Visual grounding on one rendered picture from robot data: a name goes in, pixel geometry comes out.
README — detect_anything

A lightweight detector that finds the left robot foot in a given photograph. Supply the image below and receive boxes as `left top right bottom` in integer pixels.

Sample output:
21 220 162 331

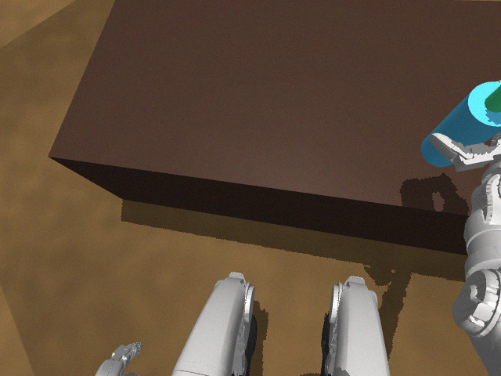
231 314 258 376

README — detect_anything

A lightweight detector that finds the right robot arm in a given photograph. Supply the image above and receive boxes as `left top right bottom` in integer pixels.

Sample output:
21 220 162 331
452 162 501 376

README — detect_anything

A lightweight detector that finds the right robot hand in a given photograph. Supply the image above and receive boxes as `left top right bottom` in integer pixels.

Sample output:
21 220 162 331
429 80 501 172

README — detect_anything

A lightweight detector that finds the left robot hand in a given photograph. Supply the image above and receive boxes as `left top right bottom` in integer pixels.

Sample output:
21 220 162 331
95 342 142 376

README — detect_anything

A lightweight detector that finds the bottle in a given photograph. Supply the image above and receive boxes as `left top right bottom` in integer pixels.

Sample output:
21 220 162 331
420 81 501 167

